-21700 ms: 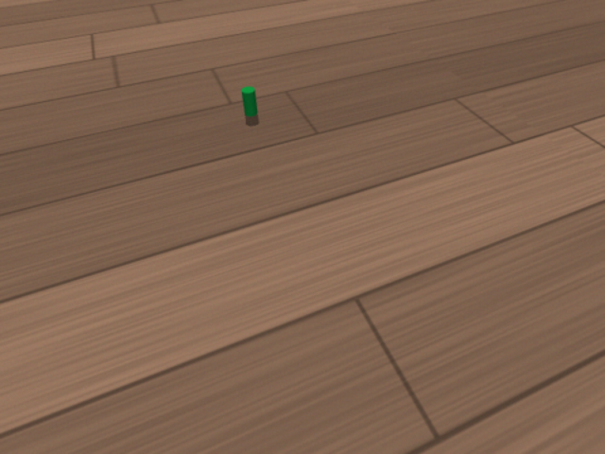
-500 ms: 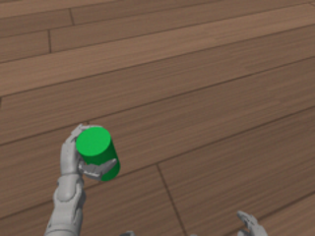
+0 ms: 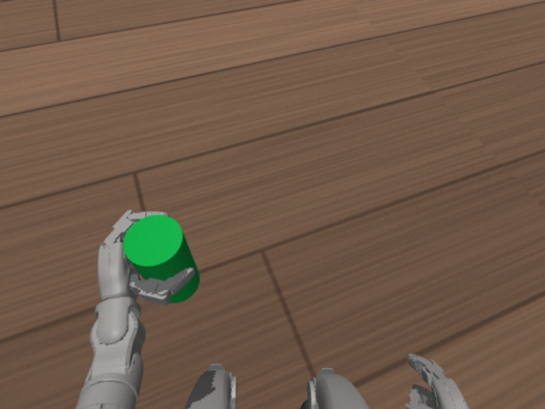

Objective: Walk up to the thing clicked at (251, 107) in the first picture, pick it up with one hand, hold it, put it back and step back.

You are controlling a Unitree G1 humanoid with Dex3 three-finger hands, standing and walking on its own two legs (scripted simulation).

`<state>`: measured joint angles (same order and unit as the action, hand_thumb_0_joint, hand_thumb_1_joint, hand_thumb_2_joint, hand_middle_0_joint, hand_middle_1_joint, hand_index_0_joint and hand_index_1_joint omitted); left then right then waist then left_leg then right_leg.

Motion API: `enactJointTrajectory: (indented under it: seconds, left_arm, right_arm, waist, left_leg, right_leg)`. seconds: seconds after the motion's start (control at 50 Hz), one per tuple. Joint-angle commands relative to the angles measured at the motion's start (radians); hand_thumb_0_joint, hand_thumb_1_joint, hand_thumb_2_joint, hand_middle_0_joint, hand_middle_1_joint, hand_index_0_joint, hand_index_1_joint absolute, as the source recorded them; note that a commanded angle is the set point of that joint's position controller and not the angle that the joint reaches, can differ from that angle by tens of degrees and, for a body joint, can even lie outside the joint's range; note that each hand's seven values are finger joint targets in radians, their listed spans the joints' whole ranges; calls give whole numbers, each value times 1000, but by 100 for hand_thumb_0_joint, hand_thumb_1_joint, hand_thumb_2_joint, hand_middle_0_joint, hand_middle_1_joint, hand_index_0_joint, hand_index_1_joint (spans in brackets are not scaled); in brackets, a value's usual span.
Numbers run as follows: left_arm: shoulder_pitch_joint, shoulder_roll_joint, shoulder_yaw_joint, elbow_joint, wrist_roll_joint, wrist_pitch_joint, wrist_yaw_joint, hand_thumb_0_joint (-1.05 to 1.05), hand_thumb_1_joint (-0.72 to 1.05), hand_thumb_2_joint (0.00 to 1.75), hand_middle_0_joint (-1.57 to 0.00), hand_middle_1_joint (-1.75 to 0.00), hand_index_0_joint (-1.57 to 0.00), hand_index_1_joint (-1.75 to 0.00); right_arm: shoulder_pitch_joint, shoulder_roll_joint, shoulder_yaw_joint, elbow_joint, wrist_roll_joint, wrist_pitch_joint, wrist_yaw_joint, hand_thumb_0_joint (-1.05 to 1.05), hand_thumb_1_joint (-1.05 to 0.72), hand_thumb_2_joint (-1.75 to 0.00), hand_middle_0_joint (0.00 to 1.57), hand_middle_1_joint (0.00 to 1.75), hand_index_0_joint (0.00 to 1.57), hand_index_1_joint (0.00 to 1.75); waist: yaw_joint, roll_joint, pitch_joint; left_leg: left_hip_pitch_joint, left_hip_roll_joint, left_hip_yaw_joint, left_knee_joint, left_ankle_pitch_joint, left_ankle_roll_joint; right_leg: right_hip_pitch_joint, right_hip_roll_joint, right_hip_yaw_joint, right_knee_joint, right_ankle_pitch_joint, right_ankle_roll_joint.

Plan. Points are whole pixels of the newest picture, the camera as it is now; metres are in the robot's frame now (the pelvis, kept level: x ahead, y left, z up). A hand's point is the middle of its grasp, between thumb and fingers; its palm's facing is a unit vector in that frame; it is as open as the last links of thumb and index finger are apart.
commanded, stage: crouch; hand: left
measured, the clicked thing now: (166, 262) +0.34 +0.18 -0.04
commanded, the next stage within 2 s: lower in 1.46 s
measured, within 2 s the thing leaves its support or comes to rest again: neither
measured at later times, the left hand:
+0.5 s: hand (177, 292) +0.36 +0.21 -0.27, palm faces +0.23 -0.97 -0.05, open 10.9 cm
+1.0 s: hand (182, 302) +0.38 +0.23 -0.42, palm faces +0.22 -0.98 -0.04, open 10.9 cm
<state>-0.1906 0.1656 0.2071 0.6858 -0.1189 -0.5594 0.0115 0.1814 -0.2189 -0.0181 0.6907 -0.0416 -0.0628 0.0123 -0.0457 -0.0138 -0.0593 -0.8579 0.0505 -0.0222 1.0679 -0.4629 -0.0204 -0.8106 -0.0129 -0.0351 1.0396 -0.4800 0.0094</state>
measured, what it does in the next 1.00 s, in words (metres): lowers itself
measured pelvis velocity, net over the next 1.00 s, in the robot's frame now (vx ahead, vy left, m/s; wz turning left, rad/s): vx -0.07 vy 0.00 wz -0.10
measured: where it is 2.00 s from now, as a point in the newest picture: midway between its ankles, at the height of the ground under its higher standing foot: outside the picture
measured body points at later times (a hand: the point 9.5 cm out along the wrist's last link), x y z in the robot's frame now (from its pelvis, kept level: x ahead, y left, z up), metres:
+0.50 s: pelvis -0.05 +0.00 -0.21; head +0.14 +0.03 +0.20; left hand +0.34 +0.26 -0.26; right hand +0.08 -0.26 -0.34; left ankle +0.03 +0.13 -0.67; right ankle +0.01 -0.13 -0.67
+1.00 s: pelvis -0.07 +0.00 -0.35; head +0.14 +0.05 +0.04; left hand +0.36 +0.28 -0.41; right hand +0.01 -0.27 -0.47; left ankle +0.03 +0.13 -0.67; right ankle +0.01 -0.13 -0.67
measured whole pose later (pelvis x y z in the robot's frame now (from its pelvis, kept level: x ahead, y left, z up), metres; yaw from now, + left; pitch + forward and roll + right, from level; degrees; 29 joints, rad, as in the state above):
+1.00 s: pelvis -0.07 +0.00 -0.35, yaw -6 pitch +30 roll -6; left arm -0.60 0.46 0.54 1.10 -0.10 -0.76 -0.13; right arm 0.06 -0.27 0.08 0.76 -0.13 -0.02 0.07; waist -0.15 -0.04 -0.05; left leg -2.21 0.04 -0.14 2.35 -0.67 -0.03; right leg -2.13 0.01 -0.06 2.29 -0.69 0.02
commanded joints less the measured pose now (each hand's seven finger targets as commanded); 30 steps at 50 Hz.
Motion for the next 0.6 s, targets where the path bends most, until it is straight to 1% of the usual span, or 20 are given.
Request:
enactJointTrajectory:
  seconds: [0.0, 0.04, 0.08, 0.1, 0.12, 0.14, 0.16, 0.18, 0.2, 0.22, 0.24, 0.26, 0.32, 0.34, 0.38, 0.42, 0.46, 0.5, 0.56, 0.58]
  left_arm:
    - [-389, 158, 62, -219, -25, -236, -9, 0, 6, 116, -119, -131, -120, -131]
    - [-408, 176, 72, -209, -30, -276, -13, 0, 4, 115, -118, -128, -118, -130]
    - [-423, 193, 73, -190, -37, -299, -23, 0, 3, 115, -118, -128, -118, -130]
    - [-453, 224, 92, -191, -40, -310, -26, 0, 4, 116, -118, -129, -118, -130]
    - [-446, 239, 106, -181, -39, -318, -30, 0, 5, 116, -118, -128, -118, -130]
    - [-448, 248, 113, -178, -42, -321, -33, 0, 7, 118, -118, -129, -118, -131]
    - [-444, 274, 149, -170, -50, -321, -29, 0, 6, 117, -119, -129, -119, -131]
    - [-466, 253, 133, -178, -55, -323, -32, 0, 5, 119, -120, -131, -119, -132]
    - [-454, 248, 147, -170, -59, -324, -27, 0, 5, 121, -119, -131, -119, -133]
    - [-460, 279, 180, -176, -66, -328, -27, 0, 8, 121, -118, -130, -117, -132]
    - [-470, 281, 173, -169, -61, -327, -27, 0, 9, 123, -119, -131, -119, -134]
    - [-462, 290, 189, -154, -58, -327, -28, 0, 12, 125, -121, -133, -120, -135]
    - [-516, 284, 175, -116, -46, -332, -44, 0, 12, 131, -123, -138, -122, -140]
    - [-543, 316, 200, -95, -45, -332, -46, 0, 12, 130, -124, -138, -123, -140]
    - [-581, 339, 213, -72, -43, -337, -60, 0, 11, 130, -123, -139, -123, -141]
    - [-603, 373, 242, -44, -34, -345, -66, 0, 12, 132, -124, -140, -124, -142]
    - [-626, 393, 267, -1, -29, -352, -67, 0, 11, 133, -125, -142, -126, -144]
    - [-632, 431, 298, 19, -23, -363, -67, 0, 10, 132, -124, -141, -124, -143]
    - [-676, 458, 309, 45, -10, -371, -79, 0, 8, 134, -126, -143, -126, -145]
    - [-719, 460, 296, 33, -7, -374, -80, 0, 7, 134, -127, -143, -127, -146]
  right_arm:
    - [14, -142, -58, -81, -13, -34, 11, 0, -90, -91, 20, 30, 20, 30]
    - [8, -151, -56, -85, -15, -37, 20, 0, -90, -91, 20, 30, 20, 30]
    - [13, -170, -59, -83, -14, -36, 23, 0, -89, -91, 20, 30, 20, 30]
    - [10, -173, -58, -82, -14, -34, 23, 0, -90, -91, 20, 30, 20, 30]
    - [20, -182, -59, -79, -16, -33, 24, 0, -90, -91, 20, 30, 20, 30]
    - [16, -183, -56, -74, -19, -31, 26, 0, -90, -91, 20, 30, 20, 30]
    - [13, -184, -54, -79, -18, -27, 28, 0, -91, -91, 20, 30, 20, 30]
    - [12, -185, -54, -74, -21, -26, 30, 0, -92, -91, 20, 30, 20, 30]
    - [21, -191, -56, -72, -21, -23, 33, 0, -92, -91, 20, 30, 20, 30]
    - [15, -193, -54, -69, -23, -19, 35, 0, -92, -92, 20, 30, 20, 30]
    - [15, -196, -56, -65, -25, -17, 37, 0, -92, -92, 20, 30, 20, 30]
    - [17, -199, -57, -60, -26, -14, 41, 0, -92, -92, 20, 30, 20, 30]
    - [22, -197, -55, -39, -34, -10, 46, 0, -92, -92, 20, 30, 20, 30]
    - [12, -196, -54, -39, -33, -8, 44, 0, -93, -92, 20, 30, 20, 30]
    - [13, -198, -49, -29, -39, -7, 48, 0, -92, -92, 20, 30, 20, 30]
    - [9, -201, -44, -22, -46, -5, 52, 0, -92, -92, 20, 30, 20, 30]
    - [13, -205, -38, -16, -53, -2, 55, 0, -92, -92, 20, 30, 20, 30]
    - [7, -203, -27, -11, -59, 3, 59, 0, -93, -92, 20, 30, 20, 30]
    - [-2, -218, -22, -8, -66, 6, 61, 0, -93, -92, 20, 30, 20, 30]
    - [-15, -218, -23, -13, -68, 7, 58, 0, -93, -92, 20, 30, 20, 30]
  waist:
    - [-20, 103, -448]
    - [-11, 144, -518]
    - [-19, 140, -586]
    - [-14, 150, -598]
    - [-18, 143, -651]
    - [-8, 159, -670]
    - [6, 156, -683]
    - [-11, 156, -708]
    - [-7, 168, -724]
    - [7, 168, -741]
    - [-2, 160, -760]
    - [-4, 148, -771]
    - [-38, 139, -778]
    - [-38, 112, -761]
    - [-47, 120, -772]
    - [-37, 139, -794]
    - [-42, 157, -795]
    - [-26, 167, -811]
    - [-39, 226, -792]
    - [-41, 244, -770]
  left_leg:
    - [76, -33, -23, 71, 169, 24]
    - [18, -33, -35, 138, 159, 20]
    - [-29, -30, -44, 208, 173, 20]
    - [-81, -35, -34, 243, 147, 23]
    - [-88, -30, -43, 275, 184, 23]
    - [-120, -31, -39, 311, 203, 23]
    - [-149, -32, -31, 339, 204, 27]
    - [-173, -30, -35, 370, 206, 29]
    - [-188, -34, -38, 383, 216, 24]
    - [-207, -33, -38, 411, 223, 26]
    - [-225, -31, -40, 440, 230, 28]
    - [-251, -30, -43, 467, 234, 30]
    - [-351, -29, -44, 552, 200, 35]
    - [-404, -28, -42, 570, 147, 38]
    - [-467, -28, -37, 620, 113, 39]
    - [-502, -28, -34, 663, 97, 36]
    - [-536, -29, -35, 700, 88, 32]
    - [-576, -29, -30, 733, 70, 29]
    - [-597, -25, -36, 760, 2, 19]
    - [-624, -26, -33, 767, -64, 16]
  right_leg:
    - [-129, 30, -10, 78, 192, -35]
    - [-218, 29, -14, 158, 161, -41]
    - [-283, 36, -19, 228, 164, -42]
    - [-297, 36, -8, 249, 156, -41]
    - [-324, 37, -16, 292, 176, -42]
    - [-349, 36, -9, 321, 190, -42]
    - [-346, 35, 6, 332, 196, -38]
    - [-380, 36, 7, 356, 201, -37]
    - [-402, 38, -4, 389, 201, -41]
    - [-417, 39, -1, 411, 204, -39]
    - [-440, 41, -1, 433, 209, -39]
    - [-463, 41, -2, 458, 215, -38]
    - [-528, 42, 0, 521, 201, -35]
    - [-547, 44, 7, 528, 163, -33]
    - [-566, 40, 17, 565, 137, -31]
    - [-619, 42, 10, 617, 110, -36]
    - [-669, 43, -3, 669, 93, -40]
    - [-694, 46, -8, 714, 69, -42]
    - [-811, 48, -35, 787, 5, -53]
    - [-853, 50, -35, 798, -46, -55]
